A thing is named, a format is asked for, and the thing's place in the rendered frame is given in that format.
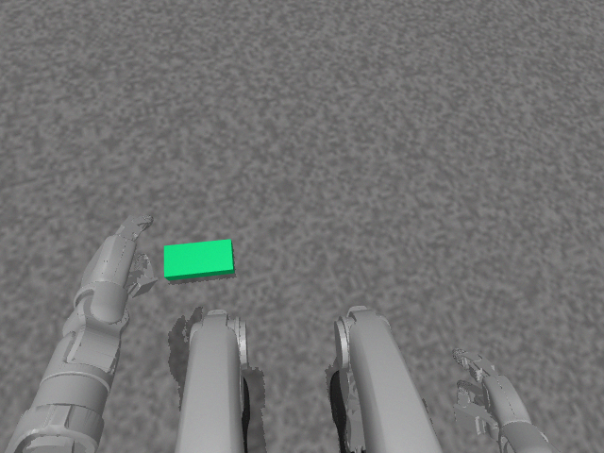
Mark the right robot foot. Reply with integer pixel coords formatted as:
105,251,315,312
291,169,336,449
329,370,366,453

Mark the right robot arm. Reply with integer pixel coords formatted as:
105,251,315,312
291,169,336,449
498,422,561,453

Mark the small box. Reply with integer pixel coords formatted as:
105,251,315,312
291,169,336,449
164,239,235,280

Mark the right robot hand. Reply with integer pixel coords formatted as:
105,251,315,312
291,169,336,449
452,348,532,443

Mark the left robot arm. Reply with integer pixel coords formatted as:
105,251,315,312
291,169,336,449
5,281,129,453

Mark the left robot hand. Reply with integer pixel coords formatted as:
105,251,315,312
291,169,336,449
80,215,158,298

